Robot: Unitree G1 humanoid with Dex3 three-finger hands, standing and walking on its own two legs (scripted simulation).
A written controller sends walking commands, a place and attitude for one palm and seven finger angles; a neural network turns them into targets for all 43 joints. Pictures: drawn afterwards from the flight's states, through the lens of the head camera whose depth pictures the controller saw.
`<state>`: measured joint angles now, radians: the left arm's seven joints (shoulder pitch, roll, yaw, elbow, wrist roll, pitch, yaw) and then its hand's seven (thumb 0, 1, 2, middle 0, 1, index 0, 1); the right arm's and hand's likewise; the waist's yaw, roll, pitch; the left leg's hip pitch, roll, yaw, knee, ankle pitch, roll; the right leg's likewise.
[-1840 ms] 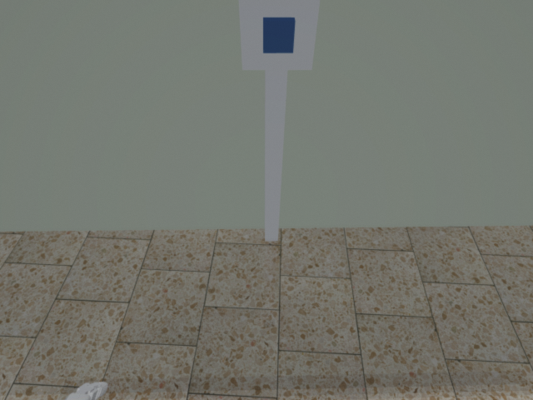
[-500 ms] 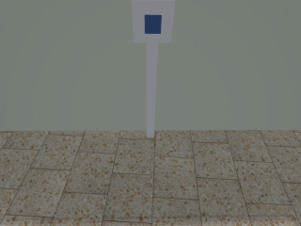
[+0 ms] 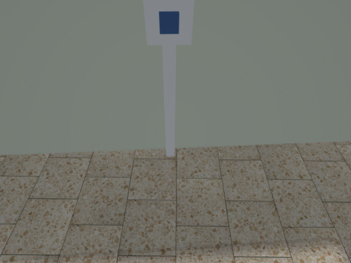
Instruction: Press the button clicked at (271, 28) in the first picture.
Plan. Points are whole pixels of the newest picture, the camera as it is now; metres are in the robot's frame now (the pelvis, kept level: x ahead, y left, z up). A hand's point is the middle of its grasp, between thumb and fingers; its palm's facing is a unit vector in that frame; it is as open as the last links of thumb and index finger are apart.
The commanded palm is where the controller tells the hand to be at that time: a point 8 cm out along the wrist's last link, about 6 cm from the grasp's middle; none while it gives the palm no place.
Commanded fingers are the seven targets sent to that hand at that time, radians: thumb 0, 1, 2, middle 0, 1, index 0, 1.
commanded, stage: walk to a spot facing it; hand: left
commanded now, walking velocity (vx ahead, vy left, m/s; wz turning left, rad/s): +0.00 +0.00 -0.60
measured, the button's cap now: (169, 22) +0.87 +0.10 +0.15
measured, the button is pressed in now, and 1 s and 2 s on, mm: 0 0 0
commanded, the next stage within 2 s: turn to face it in 1.92 s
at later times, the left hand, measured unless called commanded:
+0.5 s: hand out of the picture +0.04 +0.18 -0.16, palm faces -0.16 -0.96 -0.23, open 7.4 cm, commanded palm none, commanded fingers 0.00 0.90 0.90 -0.20 -0.30 -0.20 -0.30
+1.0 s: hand out of the picture +0.14 +0.17 -0.16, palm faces -0.52 -0.82 -0.22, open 7.4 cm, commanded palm none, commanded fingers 0.00 0.90 0.90 -0.20 -0.30 -0.20 -0.30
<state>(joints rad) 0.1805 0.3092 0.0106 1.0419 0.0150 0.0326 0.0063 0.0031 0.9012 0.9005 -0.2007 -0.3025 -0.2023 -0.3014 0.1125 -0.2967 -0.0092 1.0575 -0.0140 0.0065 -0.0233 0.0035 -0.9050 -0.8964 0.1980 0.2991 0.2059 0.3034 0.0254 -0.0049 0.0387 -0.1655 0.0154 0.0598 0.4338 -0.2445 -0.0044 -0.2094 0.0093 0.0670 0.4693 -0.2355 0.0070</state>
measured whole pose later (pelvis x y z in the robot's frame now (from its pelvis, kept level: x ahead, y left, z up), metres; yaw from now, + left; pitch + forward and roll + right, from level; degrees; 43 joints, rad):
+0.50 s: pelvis -0.03 +0.00 +0.00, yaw -14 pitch +1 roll +1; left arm 0.28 0.19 0.05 0.92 0.02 0.04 0.00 0.00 0.90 0.90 -0.20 -0.30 -0.21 -0.30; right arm 0.13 -0.24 -0.06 0.94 -0.01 0.05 -0.03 0.01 -0.91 -0.90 0.20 0.30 0.20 0.30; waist 0.04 -0.01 0.06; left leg -0.41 0.03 -0.01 0.92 -0.40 -0.06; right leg -0.33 0.08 0.14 0.48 -0.16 -0.04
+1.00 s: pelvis -0.06 +0.05 +0.00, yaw -33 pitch +0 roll -1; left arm 0.15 0.25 0.08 0.90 0.02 0.08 -0.04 0.01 0.91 0.90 -0.20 -0.30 -0.20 -0.30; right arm 0.28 -0.20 -0.04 0.94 -0.03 0.01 -0.02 0.00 -0.90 -0.90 0.20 0.30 0.21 0.30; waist -0.02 0.00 0.08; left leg -0.20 0.13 0.22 0.52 -0.31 0.00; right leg -0.38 -0.04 -0.04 0.82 -0.43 0.05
